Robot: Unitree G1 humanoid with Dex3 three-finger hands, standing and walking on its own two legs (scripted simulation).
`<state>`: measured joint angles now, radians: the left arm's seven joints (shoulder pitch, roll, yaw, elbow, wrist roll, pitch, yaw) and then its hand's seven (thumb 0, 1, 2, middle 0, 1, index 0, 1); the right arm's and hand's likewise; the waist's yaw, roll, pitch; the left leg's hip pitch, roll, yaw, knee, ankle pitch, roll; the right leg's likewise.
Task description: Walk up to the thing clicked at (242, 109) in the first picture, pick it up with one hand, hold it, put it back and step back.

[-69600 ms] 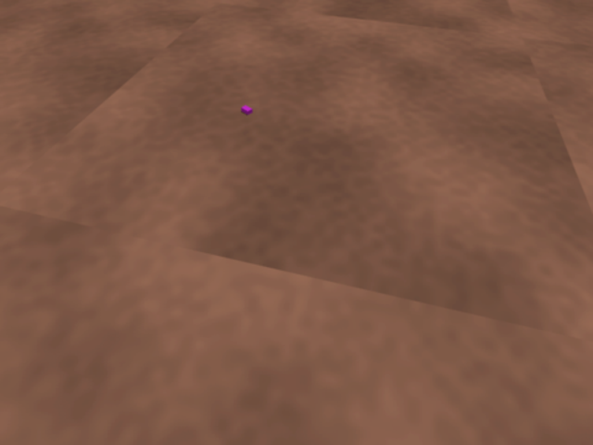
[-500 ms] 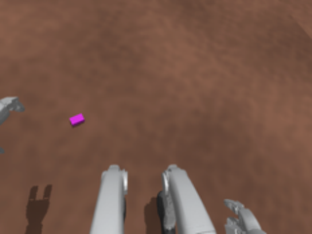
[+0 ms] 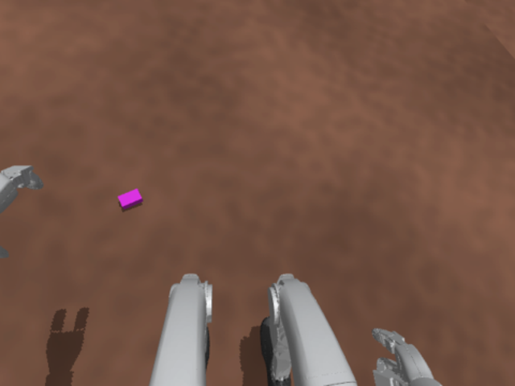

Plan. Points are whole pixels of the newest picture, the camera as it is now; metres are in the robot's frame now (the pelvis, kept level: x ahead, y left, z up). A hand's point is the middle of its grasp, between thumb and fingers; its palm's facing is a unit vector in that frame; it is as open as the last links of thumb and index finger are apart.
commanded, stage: go down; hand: left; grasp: from above
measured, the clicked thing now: (130, 198) +0.57 +0.32 -0.54
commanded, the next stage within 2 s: approach in 0.14 s
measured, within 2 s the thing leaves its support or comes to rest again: neither
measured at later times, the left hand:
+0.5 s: hand (5, 240) +0.33 +0.39 -0.12, palm faces -0.50 -0.07 -0.86, open 10.6 cm
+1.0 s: hand (90, 250) +0.37 +0.35 -0.37, palm faces -0.45 -0.10 -0.89, open 8.1 cm
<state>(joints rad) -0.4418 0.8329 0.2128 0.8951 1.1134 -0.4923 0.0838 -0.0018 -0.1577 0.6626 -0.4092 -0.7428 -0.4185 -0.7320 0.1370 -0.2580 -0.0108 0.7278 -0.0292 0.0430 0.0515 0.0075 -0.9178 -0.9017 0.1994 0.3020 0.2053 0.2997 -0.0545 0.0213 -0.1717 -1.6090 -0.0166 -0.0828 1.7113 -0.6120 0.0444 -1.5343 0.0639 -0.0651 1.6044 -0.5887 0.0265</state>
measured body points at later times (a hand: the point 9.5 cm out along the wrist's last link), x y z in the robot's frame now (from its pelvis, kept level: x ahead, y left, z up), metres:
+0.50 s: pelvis +0.00 +0.00 -0.03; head +0.17 +0.06 +0.38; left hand +0.35 +0.39 -0.07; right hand +0.13 -0.27 -0.14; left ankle +0.07 +0.09 -0.52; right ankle +0.08 -0.14 -0.52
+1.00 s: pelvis -0.02 -0.01 -0.21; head +0.21 +0.07 +0.17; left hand +0.39 +0.35 -0.32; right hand +0.09 -0.28 -0.33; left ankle +0.07 +0.09 -0.52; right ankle +0.08 -0.14 -0.52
